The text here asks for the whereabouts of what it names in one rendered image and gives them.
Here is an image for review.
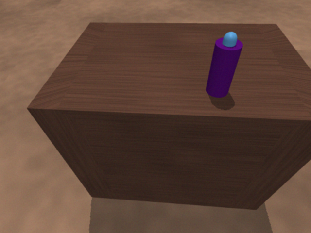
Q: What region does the bottle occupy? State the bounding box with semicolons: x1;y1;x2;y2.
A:
206;32;243;98

